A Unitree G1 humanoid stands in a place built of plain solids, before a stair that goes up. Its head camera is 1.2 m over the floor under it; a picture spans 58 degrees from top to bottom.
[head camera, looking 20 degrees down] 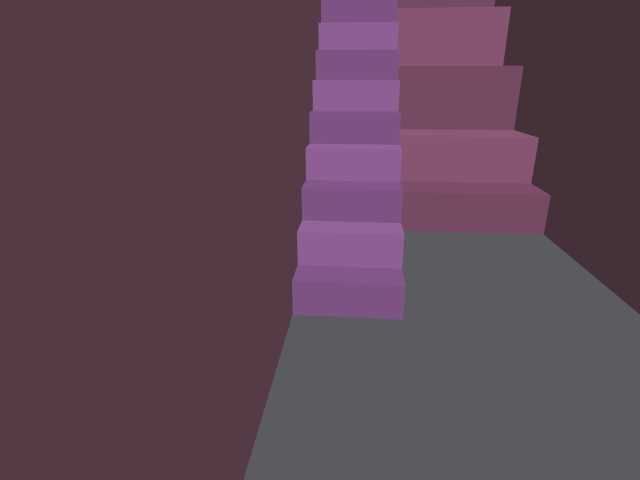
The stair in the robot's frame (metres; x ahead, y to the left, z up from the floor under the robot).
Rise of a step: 0.20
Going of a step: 0.22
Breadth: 0.60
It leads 5 degrees to the right of straight ahead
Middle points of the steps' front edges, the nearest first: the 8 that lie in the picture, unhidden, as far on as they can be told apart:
2.07 -0.15 0.20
2.29 -0.17 0.41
2.51 -0.19 0.61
2.73 -0.21 0.81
2.94 -0.23 1.01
3.16 -0.25 1.22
3.38 -0.27 1.42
3.60 -0.29 1.62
